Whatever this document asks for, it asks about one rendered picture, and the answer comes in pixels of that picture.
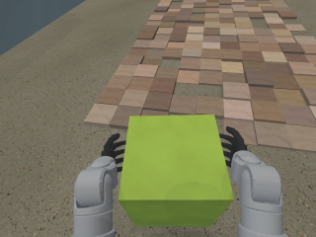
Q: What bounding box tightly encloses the robot left hand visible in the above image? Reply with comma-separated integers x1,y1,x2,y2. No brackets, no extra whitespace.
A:
101,133,126,173

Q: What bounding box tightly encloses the robot right hand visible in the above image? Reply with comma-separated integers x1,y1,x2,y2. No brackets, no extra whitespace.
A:
219,126,248,168

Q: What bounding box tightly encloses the robot left forearm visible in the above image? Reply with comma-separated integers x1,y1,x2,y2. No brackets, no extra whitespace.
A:
71,156,119,237

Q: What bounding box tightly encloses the carton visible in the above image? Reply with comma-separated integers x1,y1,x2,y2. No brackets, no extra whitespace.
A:
118,115,234,227

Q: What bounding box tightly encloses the robot right forearm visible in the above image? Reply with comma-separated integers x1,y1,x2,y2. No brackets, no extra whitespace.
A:
231,150,288,237

